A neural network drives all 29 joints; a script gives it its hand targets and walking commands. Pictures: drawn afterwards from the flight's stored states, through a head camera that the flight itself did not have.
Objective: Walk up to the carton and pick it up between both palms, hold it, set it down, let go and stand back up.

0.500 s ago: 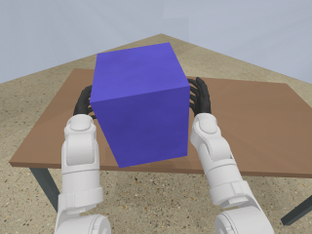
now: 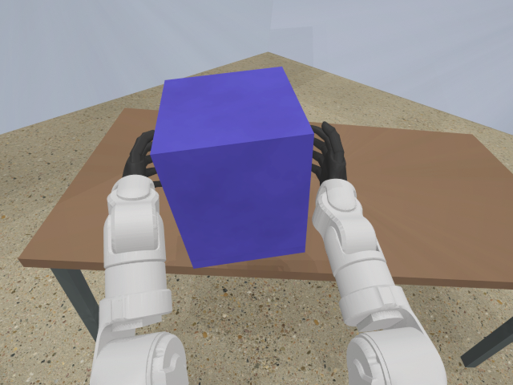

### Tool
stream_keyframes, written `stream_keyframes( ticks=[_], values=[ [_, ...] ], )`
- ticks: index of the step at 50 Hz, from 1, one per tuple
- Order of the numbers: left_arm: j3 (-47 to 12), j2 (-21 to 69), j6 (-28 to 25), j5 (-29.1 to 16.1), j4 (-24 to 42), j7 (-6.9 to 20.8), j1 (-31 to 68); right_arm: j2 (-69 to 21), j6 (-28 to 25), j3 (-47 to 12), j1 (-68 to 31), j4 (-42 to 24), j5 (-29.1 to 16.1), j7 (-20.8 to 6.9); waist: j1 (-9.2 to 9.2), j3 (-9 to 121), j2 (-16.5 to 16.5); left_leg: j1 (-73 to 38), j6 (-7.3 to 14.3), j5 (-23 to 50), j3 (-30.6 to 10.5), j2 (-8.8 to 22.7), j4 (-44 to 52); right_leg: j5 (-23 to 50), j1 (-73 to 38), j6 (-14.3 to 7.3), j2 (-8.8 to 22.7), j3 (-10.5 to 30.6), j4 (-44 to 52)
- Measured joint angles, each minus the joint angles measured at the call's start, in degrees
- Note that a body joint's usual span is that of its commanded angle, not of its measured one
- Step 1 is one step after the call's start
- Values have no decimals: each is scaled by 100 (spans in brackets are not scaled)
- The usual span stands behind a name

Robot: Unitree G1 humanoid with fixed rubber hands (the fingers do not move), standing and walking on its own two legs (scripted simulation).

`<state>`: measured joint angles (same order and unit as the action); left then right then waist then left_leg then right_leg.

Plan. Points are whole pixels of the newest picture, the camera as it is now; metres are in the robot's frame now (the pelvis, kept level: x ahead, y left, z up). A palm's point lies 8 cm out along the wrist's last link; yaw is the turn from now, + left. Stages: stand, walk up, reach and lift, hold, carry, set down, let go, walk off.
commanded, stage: hold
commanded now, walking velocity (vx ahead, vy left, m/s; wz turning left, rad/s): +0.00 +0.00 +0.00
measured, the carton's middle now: (237, 169) +0.44 +0.01 +0.15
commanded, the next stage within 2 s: none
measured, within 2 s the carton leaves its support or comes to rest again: neither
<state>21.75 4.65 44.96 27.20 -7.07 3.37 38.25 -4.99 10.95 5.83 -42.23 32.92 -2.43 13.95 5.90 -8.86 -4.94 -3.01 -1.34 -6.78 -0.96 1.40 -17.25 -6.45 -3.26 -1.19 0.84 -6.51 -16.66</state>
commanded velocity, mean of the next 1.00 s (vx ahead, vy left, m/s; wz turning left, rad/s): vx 0.00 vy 0.00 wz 0.00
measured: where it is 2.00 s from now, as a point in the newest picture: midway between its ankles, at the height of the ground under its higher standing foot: outside the picture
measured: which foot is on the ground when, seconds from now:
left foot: down 0.00-1.00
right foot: down 0.00-1.00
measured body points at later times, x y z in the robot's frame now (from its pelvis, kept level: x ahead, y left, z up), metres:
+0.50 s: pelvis +0.00 +0.00 +0.00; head -0.03 +0.04 +0.45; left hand +0.38 +0.16 +0.18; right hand +0.38 -0.13 +0.20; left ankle +0.05 +0.13 -0.75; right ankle +0.05 -0.10 -0.75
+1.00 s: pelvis +0.00 +0.00 +0.00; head -0.03 +0.03 +0.45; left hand +0.38 +0.16 +0.18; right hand +0.38 -0.13 +0.19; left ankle +0.05 +0.13 -0.75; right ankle +0.05 -0.10 -0.75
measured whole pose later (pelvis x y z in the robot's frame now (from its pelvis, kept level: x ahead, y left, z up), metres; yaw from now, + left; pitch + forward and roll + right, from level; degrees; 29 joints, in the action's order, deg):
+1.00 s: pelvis +0.00 +0.00 +0.00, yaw +0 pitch -14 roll +0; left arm 20.4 4.8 45.1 26.7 -5.6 2.7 36.6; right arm -4.5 10.7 4.6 -40.9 31.8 -3.7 14.5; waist 6.2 -9.1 -5.1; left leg -3.2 -1.2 -7.3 -0.6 1.4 -17.9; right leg -6.8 -3.9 -1.0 0.9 -6.8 -16.7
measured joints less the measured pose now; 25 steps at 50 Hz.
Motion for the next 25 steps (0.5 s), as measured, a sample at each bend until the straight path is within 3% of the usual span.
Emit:
stream_keyframes(
  ticks=[25],
  values=[
    [-173,47,28,-31,175,-95,-195,90,-21,-126,104,-68,-173,28,17,-13,-30,-53,35,-82,49,-15,-73,-46,-83,39,22,15,-10]
  ],
)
